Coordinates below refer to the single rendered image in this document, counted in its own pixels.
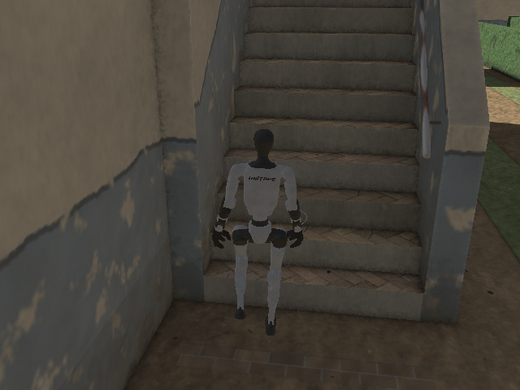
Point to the stairs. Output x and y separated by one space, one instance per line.
333 80

